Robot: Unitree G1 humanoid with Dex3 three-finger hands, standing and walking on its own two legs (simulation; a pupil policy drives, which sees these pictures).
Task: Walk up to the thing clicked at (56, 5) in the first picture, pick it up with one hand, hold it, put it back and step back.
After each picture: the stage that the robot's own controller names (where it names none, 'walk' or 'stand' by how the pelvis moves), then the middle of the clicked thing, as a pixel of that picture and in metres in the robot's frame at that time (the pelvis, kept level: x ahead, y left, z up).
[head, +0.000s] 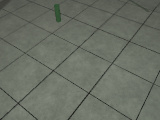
stand; (57, 13) +1.98 +0.35 -0.66
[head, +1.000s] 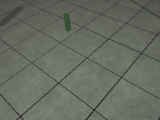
walk; (67, 22) +1.87 +0.34 -0.65
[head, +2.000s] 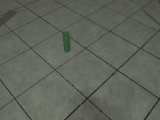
walk; (66, 42) +1.29 +0.26 -0.64
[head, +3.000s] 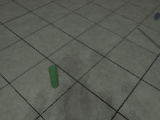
walk; (53, 77) +0.84 +0.24 -0.63
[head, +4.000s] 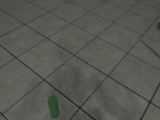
walk; (53, 107) +0.58 +0.20 -0.64
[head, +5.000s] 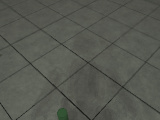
stand; out of the picture +0.49 +0.17 -0.65
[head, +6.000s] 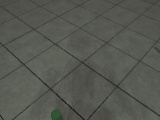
stand; out of the picture +0.47 +0.20 -0.66
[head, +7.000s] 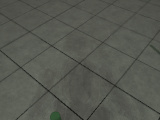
stand; out of the picture +0.47 +0.21 -0.66
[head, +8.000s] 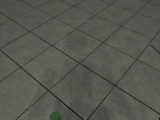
stand; out of the picture +0.46 +0.21 -0.66
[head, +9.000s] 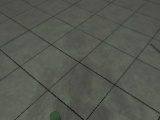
stand; out of the picture +0.46 +0.21 -0.66
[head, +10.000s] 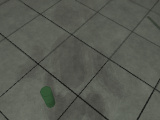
go down; (48, 97) +0.49 +0.21 -0.58
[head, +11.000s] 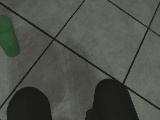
go down; (7, 39) +0.54 +0.26 -0.24
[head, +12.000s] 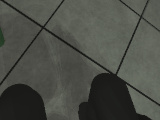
close in; out of the picture +0.53 +0.28 -0.22
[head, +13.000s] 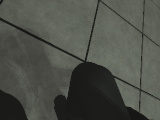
close; out of the picture +0.52 +0.32 -0.16
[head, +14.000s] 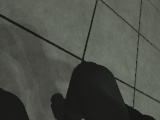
lift; out of the picture +0.48 +0.30 -0.17
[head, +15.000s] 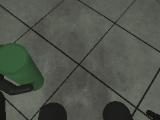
lift; (25, 73) +0.35 +0.19 +0.01
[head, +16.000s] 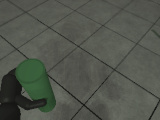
hold; (40, 90) +0.31 +0.15 +0.04
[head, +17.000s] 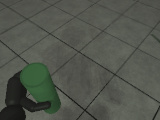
hold; (45, 92) +0.31 +0.14 +0.04
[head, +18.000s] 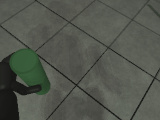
crouch; (35, 76) +0.37 +0.16 -0.02
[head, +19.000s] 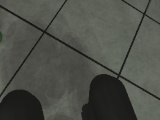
lower; out of the picture +0.51 +0.24 -0.04
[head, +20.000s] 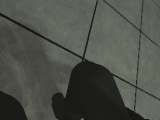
lower; out of the picture +0.47 +0.29 -0.17
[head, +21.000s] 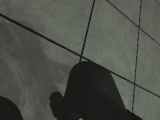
lower; out of the picture +0.48 +0.29 -0.18
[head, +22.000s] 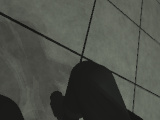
lower; out of the picture +0.48 +0.30 -0.17
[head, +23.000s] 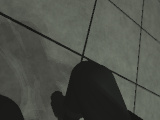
lower; out of the picture +0.48 +0.29 -0.17
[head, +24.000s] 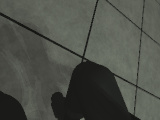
open; out of the picture +0.48 +0.27 -0.18
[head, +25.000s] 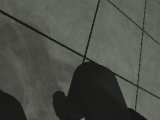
stand; out of the picture +0.48 +0.28 -0.18
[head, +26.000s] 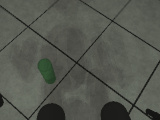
walk; (47, 72) +0.49 +0.18 -0.41
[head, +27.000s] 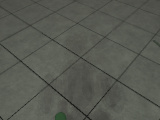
stand; out of the picture +0.44 +0.16 -0.60
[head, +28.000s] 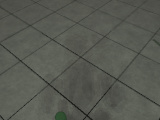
stand; out of the picture +0.44 +0.16 -0.60
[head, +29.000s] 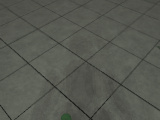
stand; out of the picture +0.45 +0.14 -0.65
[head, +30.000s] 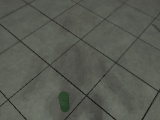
walk; (64, 102) +0.49 +0.11 -0.63
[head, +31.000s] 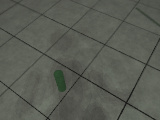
walk; (60, 81) +0.67 +0.20 -0.62
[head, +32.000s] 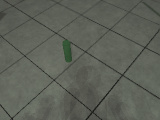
walk; (67, 51) +1.03 +0.19 -0.62
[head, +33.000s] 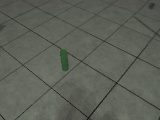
stand; (64, 60) +1.09 +0.20 -0.65
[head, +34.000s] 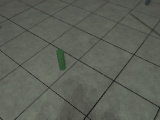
stand; (61, 60) +1.08 +0.23 -0.66
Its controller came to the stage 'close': yes
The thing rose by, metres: 0.68
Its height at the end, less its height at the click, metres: +0.00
